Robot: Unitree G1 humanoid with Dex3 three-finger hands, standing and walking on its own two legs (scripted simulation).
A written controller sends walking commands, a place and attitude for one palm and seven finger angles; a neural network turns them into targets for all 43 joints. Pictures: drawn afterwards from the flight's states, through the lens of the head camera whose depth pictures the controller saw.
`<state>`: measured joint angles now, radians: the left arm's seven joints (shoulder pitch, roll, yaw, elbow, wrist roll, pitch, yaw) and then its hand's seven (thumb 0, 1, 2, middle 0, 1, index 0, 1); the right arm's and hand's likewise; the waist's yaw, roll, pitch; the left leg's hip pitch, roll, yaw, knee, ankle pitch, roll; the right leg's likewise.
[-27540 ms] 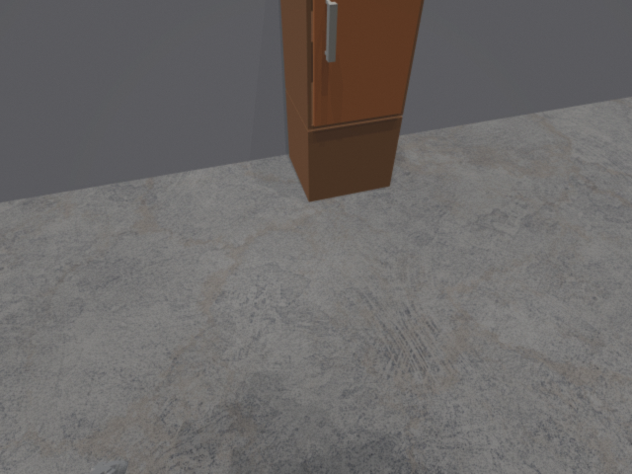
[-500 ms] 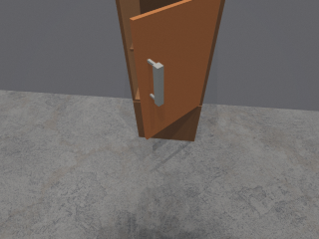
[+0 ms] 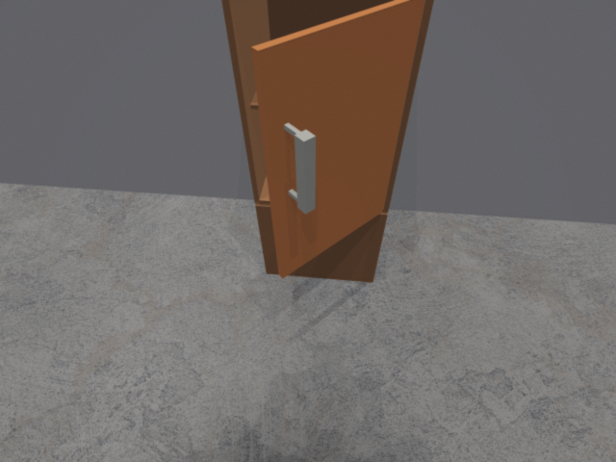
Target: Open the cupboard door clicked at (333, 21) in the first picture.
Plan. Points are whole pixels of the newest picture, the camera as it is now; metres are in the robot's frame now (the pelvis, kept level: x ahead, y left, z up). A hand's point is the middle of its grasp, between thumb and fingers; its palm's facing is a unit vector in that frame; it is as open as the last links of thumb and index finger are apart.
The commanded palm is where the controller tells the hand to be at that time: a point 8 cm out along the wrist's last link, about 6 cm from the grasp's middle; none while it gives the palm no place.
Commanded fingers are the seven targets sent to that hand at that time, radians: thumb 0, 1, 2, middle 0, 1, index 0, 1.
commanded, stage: look to check the result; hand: left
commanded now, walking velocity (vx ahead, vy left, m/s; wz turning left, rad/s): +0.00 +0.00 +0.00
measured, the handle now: (298, 169) +0.62 +0.06 +0.02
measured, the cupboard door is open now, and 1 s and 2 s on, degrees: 46 46 46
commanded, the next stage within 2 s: walk to a spot facing it in 0.58 s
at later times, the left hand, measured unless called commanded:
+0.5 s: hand out of the picture +0.04 +0.18 -0.17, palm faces +0.04 -0.97 -0.23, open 7.4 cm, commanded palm none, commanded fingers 0.00 0.90 0.90 -0.20 -0.30 -0.20 -0.30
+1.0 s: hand out of the picture +0.07 +0.18 -0.18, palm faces -0.04 -0.97 -0.23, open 7.4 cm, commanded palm none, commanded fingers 0.00 0.90 0.90 -0.20 -0.30 -0.20 -0.30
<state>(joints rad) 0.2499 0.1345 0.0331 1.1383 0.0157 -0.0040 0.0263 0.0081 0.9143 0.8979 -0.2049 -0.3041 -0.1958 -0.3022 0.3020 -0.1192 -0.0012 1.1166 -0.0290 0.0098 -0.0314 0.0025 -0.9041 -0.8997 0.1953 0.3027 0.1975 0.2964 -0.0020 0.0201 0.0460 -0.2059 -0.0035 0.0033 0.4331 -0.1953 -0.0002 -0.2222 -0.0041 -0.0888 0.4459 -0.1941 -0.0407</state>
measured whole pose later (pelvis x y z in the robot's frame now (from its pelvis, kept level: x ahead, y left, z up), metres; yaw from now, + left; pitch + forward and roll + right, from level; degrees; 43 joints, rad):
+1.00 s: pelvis +0.03 -0.01 -0.01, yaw -6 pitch -1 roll +0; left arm 0.21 0.18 0.07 1.08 0.02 0.04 0.01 0.01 0.90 0.90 -0.21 -0.30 -0.20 -0.30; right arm 0.21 -0.18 -0.03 1.06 -0.02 0.03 -0.05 0.00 -0.90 -0.90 0.20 0.30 0.20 0.30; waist 0.01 0.01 0.08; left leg -0.20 0.06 0.09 0.51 -0.29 -0.02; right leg -0.26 0.05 -0.01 0.52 -0.25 -0.06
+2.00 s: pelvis +0.02 -0.04 -0.01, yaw -39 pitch +0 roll +1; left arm 0.15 0.25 0.08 0.89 0.03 0.04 0.00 0.00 0.90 0.90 -0.20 -0.30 -0.20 -0.30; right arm 0.18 -0.26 -0.06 0.91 -0.01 0.06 -0.03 0.01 -0.90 -0.90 0.20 0.30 0.20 0.30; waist 0.00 -0.01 0.14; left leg -0.41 0.06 0.04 0.98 -0.52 -0.06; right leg -0.35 0.02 0.06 0.62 -0.27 -0.02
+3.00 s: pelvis +0.06 -0.20 -0.01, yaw -76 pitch +1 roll +0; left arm 0.07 0.24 0.08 0.92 0.03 0.02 -0.08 0.01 0.91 0.90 -0.20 -0.30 -0.19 -0.30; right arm 0.44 -0.20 -0.02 1.00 -0.05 -0.04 -0.01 0.00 -0.90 -0.90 0.20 0.30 0.20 0.30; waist -0.04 0.00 0.10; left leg -0.02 0.16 0.25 0.43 -0.38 -0.10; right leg -0.52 -0.06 -0.12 0.72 -0.26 -0.03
